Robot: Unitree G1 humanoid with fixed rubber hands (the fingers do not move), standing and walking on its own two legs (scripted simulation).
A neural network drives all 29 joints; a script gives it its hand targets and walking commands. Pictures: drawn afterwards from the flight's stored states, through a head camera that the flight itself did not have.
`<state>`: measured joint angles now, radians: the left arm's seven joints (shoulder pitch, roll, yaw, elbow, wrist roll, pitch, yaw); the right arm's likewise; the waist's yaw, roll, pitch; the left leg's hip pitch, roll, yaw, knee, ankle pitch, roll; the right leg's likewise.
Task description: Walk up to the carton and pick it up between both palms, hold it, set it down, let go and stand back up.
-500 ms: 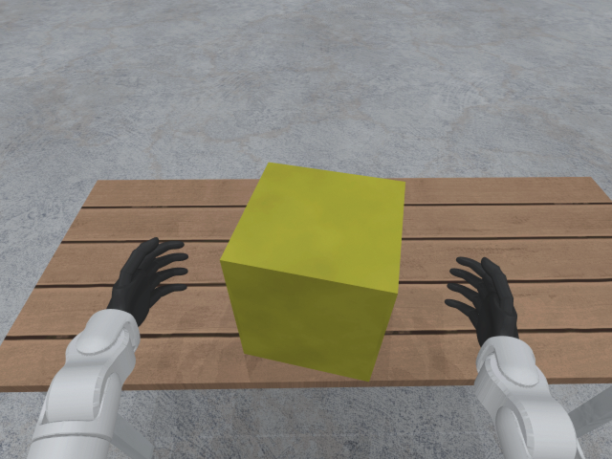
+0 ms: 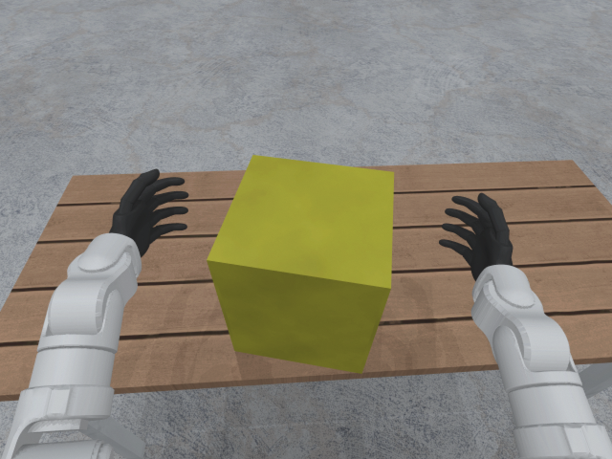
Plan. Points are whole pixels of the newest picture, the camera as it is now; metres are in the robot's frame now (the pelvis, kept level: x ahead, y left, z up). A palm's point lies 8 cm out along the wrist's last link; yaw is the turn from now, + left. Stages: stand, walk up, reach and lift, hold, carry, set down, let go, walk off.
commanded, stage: reach and lift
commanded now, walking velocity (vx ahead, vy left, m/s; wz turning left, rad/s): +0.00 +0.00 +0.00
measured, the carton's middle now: (309, 267) +0.40 -0.02 +0.00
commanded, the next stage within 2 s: none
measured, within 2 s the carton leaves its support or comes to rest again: neither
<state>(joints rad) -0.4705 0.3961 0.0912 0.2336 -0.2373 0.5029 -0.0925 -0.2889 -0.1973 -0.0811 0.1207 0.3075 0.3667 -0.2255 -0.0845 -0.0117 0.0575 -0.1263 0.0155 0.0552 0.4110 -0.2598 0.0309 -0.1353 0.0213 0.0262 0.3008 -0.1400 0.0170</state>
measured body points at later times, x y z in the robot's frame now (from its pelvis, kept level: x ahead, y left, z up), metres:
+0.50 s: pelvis -0.01 +0.00 +0.00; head +0.01 +0.02 +0.45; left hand +0.45 +0.18 +0.17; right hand +0.38 -0.24 +0.14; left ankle -0.02 +0.09 -0.75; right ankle +0.02 -0.13 -0.75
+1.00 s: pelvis -0.02 -0.01 -0.01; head +0.01 +0.01 +0.44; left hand +0.45 +0.16 +0.10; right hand +0.38 -0.22 +0.08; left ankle -0.02 +0.09 -0.75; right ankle +0.02 -0.13 -0.75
